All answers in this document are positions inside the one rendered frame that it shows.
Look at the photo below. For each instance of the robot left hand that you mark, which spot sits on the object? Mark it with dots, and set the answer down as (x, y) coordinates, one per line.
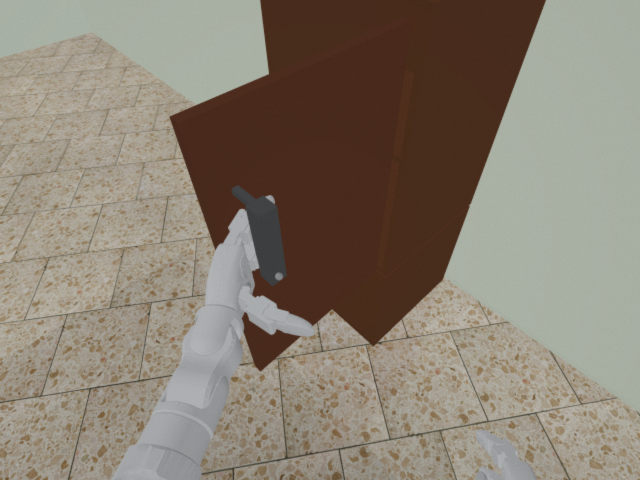
(231, 267)

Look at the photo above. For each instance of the handle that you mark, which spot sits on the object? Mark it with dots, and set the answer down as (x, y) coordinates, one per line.
(266, 234)

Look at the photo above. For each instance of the cupboard door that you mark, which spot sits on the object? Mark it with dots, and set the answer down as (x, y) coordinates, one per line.
(318, 136)

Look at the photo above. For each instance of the robot left forearm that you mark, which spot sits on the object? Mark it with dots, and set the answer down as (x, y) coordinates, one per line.
(174, 441)

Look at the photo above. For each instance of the robot right hand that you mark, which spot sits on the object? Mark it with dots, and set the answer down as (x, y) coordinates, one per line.
(505, 456)

